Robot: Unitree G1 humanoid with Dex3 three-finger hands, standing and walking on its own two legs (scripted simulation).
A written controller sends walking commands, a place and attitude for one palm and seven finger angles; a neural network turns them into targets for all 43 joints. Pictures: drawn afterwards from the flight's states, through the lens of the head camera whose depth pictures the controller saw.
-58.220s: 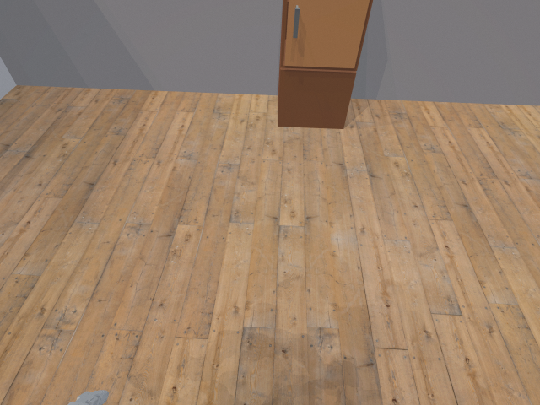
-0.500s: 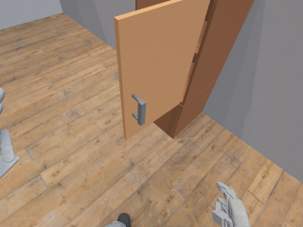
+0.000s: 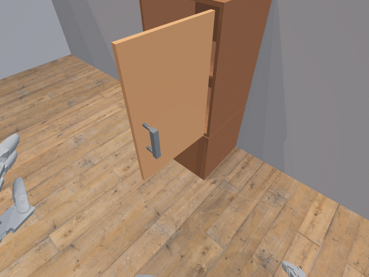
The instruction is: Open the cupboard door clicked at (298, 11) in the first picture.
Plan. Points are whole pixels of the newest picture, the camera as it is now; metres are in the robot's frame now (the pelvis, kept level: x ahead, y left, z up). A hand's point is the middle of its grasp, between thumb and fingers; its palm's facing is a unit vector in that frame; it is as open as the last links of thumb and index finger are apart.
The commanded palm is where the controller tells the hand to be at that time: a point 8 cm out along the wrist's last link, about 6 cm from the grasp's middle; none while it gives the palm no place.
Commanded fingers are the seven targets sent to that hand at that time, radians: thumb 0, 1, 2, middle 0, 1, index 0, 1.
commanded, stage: stop stepping back and stand still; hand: left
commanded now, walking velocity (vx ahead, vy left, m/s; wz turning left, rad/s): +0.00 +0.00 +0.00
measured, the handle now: (151, 140) +0.59 +0.15 -0.10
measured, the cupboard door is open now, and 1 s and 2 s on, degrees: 87 87 87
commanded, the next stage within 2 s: let the arm hang, fingers relaxed in 0.14 s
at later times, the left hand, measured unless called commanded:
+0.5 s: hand out of the picture +0.07 +0.21 -0.15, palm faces +0.00 -0.98 -0.19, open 7.4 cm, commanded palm none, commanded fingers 0.00 0.90 0.90 -0.20 -0.30 -0.20 -0.30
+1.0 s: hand out of the picture -0.08 +0.23 -0.16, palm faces +0.08 -0.97 -0.24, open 7.4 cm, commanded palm none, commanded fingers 0.00 0.90 0.90 -0.20 -0.30 -0.20 -0.30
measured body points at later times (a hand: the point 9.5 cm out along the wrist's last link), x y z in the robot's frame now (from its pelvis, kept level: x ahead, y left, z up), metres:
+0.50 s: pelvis -0.03 +0.02 +0.00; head -0.02 +0.03 +0.45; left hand +0.06 +0.26 -0.13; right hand +0.11 -0.23 -0.12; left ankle -0.01 +0.14 -0.73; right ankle -0.01 -0.06 -0.73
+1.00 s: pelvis -0.05 +0.04 +0.01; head -0.04 +0.03 +0.46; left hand -0.08 +0.28 -0.15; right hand -0.06 -0.18 -0.16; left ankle -0.01 +0.14 -0.73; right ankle -0.01 -0.06 -0.73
